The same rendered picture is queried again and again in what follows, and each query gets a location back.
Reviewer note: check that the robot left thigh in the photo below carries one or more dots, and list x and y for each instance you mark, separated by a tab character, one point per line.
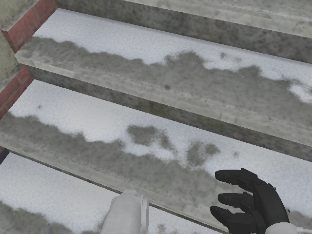
128	214

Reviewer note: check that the robot right forearm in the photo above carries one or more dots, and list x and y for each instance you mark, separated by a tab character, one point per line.
281	228

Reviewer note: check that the robot right hand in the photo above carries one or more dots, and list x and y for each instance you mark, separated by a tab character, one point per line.
260	210

